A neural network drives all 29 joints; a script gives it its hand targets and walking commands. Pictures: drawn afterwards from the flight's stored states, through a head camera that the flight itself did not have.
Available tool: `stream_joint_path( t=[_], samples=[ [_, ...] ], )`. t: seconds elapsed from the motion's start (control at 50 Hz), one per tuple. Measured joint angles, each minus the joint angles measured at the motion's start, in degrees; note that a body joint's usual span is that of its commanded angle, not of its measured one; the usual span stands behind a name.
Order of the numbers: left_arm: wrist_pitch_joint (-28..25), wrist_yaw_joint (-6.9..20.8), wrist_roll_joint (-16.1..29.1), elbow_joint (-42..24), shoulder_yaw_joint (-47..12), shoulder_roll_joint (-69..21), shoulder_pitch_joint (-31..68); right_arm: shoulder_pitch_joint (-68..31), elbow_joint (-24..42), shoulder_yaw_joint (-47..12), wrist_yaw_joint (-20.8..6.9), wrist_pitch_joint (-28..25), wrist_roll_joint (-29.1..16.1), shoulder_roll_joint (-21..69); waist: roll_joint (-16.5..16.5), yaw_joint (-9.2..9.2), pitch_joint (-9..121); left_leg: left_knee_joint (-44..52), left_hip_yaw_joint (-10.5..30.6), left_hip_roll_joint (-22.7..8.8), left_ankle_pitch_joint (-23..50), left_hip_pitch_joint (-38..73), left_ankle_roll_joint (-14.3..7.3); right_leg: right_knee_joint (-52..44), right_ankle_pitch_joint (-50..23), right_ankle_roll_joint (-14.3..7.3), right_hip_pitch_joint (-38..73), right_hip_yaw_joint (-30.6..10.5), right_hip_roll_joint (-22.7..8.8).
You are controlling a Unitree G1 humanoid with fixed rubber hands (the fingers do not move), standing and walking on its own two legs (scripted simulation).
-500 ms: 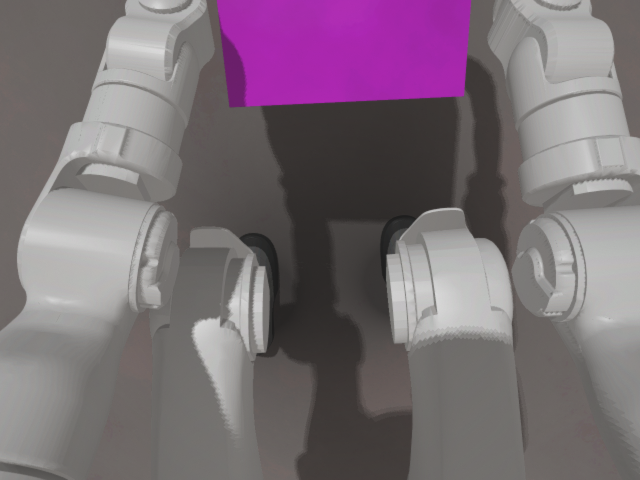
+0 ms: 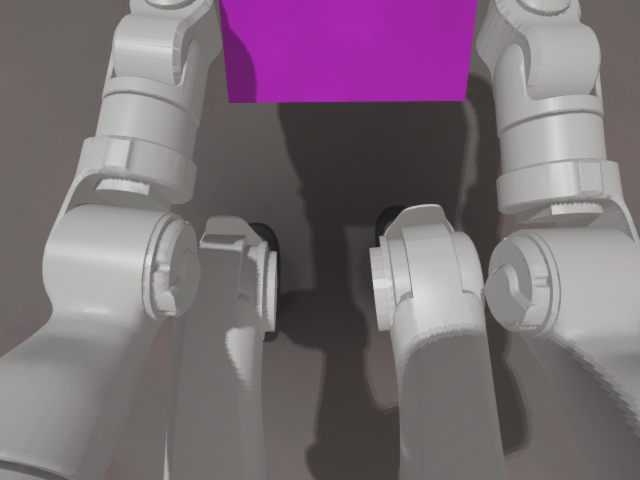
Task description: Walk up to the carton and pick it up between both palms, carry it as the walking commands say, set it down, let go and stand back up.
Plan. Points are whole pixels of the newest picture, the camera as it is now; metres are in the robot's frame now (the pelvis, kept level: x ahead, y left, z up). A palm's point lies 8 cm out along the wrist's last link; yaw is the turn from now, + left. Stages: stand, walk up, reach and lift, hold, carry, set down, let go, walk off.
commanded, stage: reach and lift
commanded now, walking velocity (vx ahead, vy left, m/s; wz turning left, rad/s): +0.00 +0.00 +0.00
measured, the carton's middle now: (346, 7) +0.53 -0.05 -0.24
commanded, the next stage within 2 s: none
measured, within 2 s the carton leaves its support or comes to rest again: neither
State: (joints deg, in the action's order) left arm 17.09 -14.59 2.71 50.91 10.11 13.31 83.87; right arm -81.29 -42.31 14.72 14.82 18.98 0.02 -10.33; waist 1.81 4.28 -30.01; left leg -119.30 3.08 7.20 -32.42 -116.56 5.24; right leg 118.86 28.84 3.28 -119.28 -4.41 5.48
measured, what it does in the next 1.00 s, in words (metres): rises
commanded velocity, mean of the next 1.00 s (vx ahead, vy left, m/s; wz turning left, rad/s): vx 0.00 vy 0.00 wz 0.00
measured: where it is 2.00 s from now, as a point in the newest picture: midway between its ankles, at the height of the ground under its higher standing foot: (329, 292)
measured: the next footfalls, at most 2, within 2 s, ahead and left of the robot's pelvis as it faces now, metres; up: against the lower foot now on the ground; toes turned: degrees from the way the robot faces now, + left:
none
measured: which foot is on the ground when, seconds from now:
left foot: down 0.00-1.00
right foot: down 0.00-1.00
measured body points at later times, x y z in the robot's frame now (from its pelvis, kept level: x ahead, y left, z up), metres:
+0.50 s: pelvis -0.01 +0.01 +0.04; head +0.34 -0.03 +0.31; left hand +0.56 +0.09 -0.09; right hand +0.53 -0.19 -0.08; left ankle +0.13 +0.13 -0.37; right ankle +0.14 -0.12 -0.37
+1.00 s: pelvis -0.02 +0.00 +0.08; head +0.30 -0.04 +0.38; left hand +0.54 +0.10 -0.01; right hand +0.51 -0.18 -0.01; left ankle +0.13 +0.13 -0.37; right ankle +0.14 -0.12 -0.37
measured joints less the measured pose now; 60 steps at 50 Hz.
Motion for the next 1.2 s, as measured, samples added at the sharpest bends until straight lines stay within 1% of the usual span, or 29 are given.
stream_joint_path(
  t=[0.08, 0.14, 0.16, 0.22, 0.3, 0.38, 0.46, 0.5, 0.54, 0.58, 0.66, 0.72, 0.78, 0.82, 0.9, 0.96, 0.98, 1.04, 1.06, 1.08, 1.12, 1.14, 1.2],
  samples=[
    [1.32, -0.12, 1.72, -3.38, -1.63, 1.05, -1.53, 1.45, 2.49, -0.21, 1.37, 0.25, -0.77, 1.21, -1.01, 0.09, -0.12, 0.89, -0.08, 0.08, 0.14, 1.75, 0.23, -0.73, -0.23, 0.12, 1.56, -0.36, 0.33],
    [1.56, -0.18, 1.74, -2.46, -1.78, 1.03, -0.45, 1.57, 2.46, 0.62, 1.81, 0.17, -0.68, 1.50, -1.00, -0.15, 0.02, 1.63, 0.17, 0.30, 0.47, 3.31, 0.31, -1.65, -0.45, 0.25, 3.36, -0.28, 0.28],
    [1.52, -0.15, 0.96, -1.68, -1.26, 0.72, 0.23, 1.15, 1.75, 1.41, 1.57, 0.05, -0.32, 1.54, -0.74, -0.31, 0.16, 1.91, 0.24, 0.37, 0.67, 3.66, 0.20, -2.04, -0.58, 0.34, 3.85, -0.25, 0.24],
    [1.56, 0.31, -1.65, 0.60, 1.47, -0.58, 0.70, 0.81, -0.53, 3.44, 0.95, 0.09, 2.62, 2.34, 0.13, -0.28, 3.52, 2.95, 0.24, 0.73, 1.52, 2.46, -0.12, -3.21, -1.10, 0.70, 3.06, -0.41, 0.01],
    [1.59, 0.32, -2.76, -1.09, 3.16, -1.78, -0.07, 1.47, 1.44, 4.48, 0.46, 0.72, 4.54, 2.97, 0.87, -0.22, 3.58, 4.15, 0.46, 0.94, 1.91, 3.98, -0.42, -4.75, -1.23, 1.09, 5.05, -0.37, -0.17],
    [2.15, 0.19, -4.59, -1.07, 4.76, -3.32, -1.33, 2.64, 1.11, 5.67, -0.06, 1.39, 6.00, 3.58, 0.38, -0.08, 6.26, 5.48, 0.44, 0.95, 2.41, 3.45, -0.64, -6.12, -1.69, 1.27, 4.59, -0.58, -0.06],
    [2.70, 0.10, -5.03, -2.84, 4.85, -4.00, -2.65, 3.63, 2.88, 5.79, -0.08, 2.51, 5.82, 3.92, 0.34, -0.06, 5.99, 6.73, 0.93, 0.99, 2.63, 4.61, -0.60, -7.63, -1.94, 1.14, 5.89, -0.25, -0.06],
    [3.42, -0.30, -4.26, -5.85, 4.06, -3.75, -2.89, 3.38, 5.04, 5.56, 0.07, 2.85, 5.32, 3.94, 0.22, 0.00, 2.66, 7.41, 1.09, 0.96, 2.59, 7.30, -0.54, -8.34, -1.94, 1.05, 8.55, -0.18, -0.02],
    [3.19, -0.34, -4.46, -7.72, 4.24, -3.92, -2.46, 2.94, 7.06, 5.35, 0.26, 2.93, 4.52, 3.65, 0.38, -0.22, -0.53, 8.15, 1.22, 0.94, 2.62, 9.65, -0.50, -9.08, -2.01, 1.03, 10.87, -0.16, 0.03],
    [3.64, -0.57, -4.13, -9.10, 4.14, -4.21, -3.20, 3.71, 8.25, 4.68, 0.57, 3.44, 3.94, 3.57, 0.25, -0.57, -0.31, 8.81, 0.99, 0.81, 2.74, 9.95, -0.45, -9.51, -2.24, 0.97, 10.91, -0.50, 0.27],
    [4.61, -0.66, -4.11, -8.26, 4.18, -4.07, -3.63, 3.58, 6.53, 4.35, 1.31, 4.21, 4.30, 3.84, 0.68, -0.93, 0.08, 9.74, 1.11, 0.84, 2.73, 11.14, -0.20, -10.21, -2.31, 0.67, 11.89, -0.54, 0.37],
    [5.25, -0.56, -3.02, -9.83, 3.38, -3.67, -5.01, 4.98, 8.35, 2.78, 2.45, 5.06, 3.41, 4.08, 0.57, -0.97, -0.01, 10.59, 1.07, 0.92, 2.63, 12.75, -0.07, -10.73, -2.15, 0.45, 13.28, -0.74, 0.44],
    [4.84, 0.39, -3.00, -9.75, 4.20, -3.61, -5.94, 5.93, 9.10, 2.48, 3.43, 5.26, 3.16, 5.03, 0.03, -1.07, 0.06, 11.32, 1.06, 0.81, 2.36, 14.91, -0.07, -11.29, -2.05, 0.33, 15.19, -0.95, 0.76],
    [4.83, 0.93, -3.57, -9.24, 5.22, -3.68, -6.09, 5.71, 8.14, 2.97, 3.49, 5.01, 3.72, 5.63, -0.16, -0.95, 0.14, 11.88, 1.17, 0.87, 2.40, 16.17, 0.03, -11.82, -2.10, 0.27, 16.44, -0.97, 0.80],
    [4.76, 1.06, -4.94, -8.04, 5.95, -4.46, -6.88, 6.47, 6.59, 4.20, 2.84, 4.61, 4.53, 6.22, 0.00, -1.11, 2.28, 13.03, 1.31, 1.05, 2.82, 16.86, 0.05, -12.97, -2.40, 0.31, 17.22, -1.06, 0.79],
    [5.33, 0.22, -3.25, -11.15, 4.17, -3.92, -7.24, 6.88, 9.09, 3.51, 3.02, 4.41, 3.64, 6.01, 0.33, -0.94, -0.56, 14.16, 1.59, 1.23, 3.17, 20.11, 0.07, -14.25, -2.59, 0.49, 20.70, -1.02, 0.69],
    [5.04, 0.37, -3.37, -10.94, 4.57, -4.18, -7.17, 7.15, 9.38, 3.68, 3.05, 4.26, 3.59, 6.11, 0.37, -0.92, -0.31, 14.53, 1.55, 1.30, 3.37, 20.34, -0.06, -14.61, -2.75, 0.56, 20.97, -1.14, 0.68],
    [4.79, 1.46, -6.29, -5.67, 7.85, -5.56, -7.56, 7.92, 4.51, 5.61, 2.22, 4.13, 6.01, 7.15, -0.03, -0.78, 6.49, 15.53, 1.16, 1.29, 4.09, 17.02, -0.45, -15.47, -3.47, 0.78, 17.60, -1.71, 0.90],
    [5.28, 1.49, -6.53, -5.07, 7.81, -5.65, -8.21, 8.45, 3.76, 5.71, 2.18, 4.57, 6.39, 7.39, -0.11, -0.66, 8.16, 15.89, 1.22, 1.29, 4.25, 16.45, -0.39, -15.86, -3.63, 0.84, 17.05, -1.74, 0.93],
    [5.76, 1.37, -6.24, -5.27, 7.16, -5.60, -8.73, 9.04, 4.16, 5.23, 2.33, 5.17, 6.16, 7.35, -0.11, -0.67, 8.51, 16.23, 1.40, 1.25, 4.29, 16.81, -0.30, -16.34, -3.69, 0.88, 17.47, -1.63, 0.98],
    [6.22, 0.66, -4.44, -8.05, 4.84, -5.11, -9.05, 9.70, 7.70, 3.78, 2.88, 6.10, 4.64, 6.75, 0.02, -0.79, 4.75, 16.89, 1.92, 1.18, 4.11, 20.54, -0.28, -17.41, -3.54, 0.90, 21.42, -1.25, 1.00],
    [5.92, 0.65, -4.35, -8.99, 4.81, -5.24, -8.74, 9.73, 9.32, 3.41, 3.11, 6.24, 4.00, 6.44, -0.01, -0.90, 2.84, 17.26, 2.02, 1.15, 4.05, 22.35, -0.37, -17.90, -3.50, 0.91, 23.30, -1.21, 1.01],
    [5.49, 1.24, -6.30, -8.74, 7.12, -6.21, -8.63, 9.25, 8.22, 4.54, 2.59, 5.48, 4.47, 6.86, -0.80, -1.02, 3.51, 18.42, 1.57, 1.06, 4.27, 23.27, -0.75, -18.87, -3.74, 1.02, 24.10, -1.84, 1.20]
  ],
)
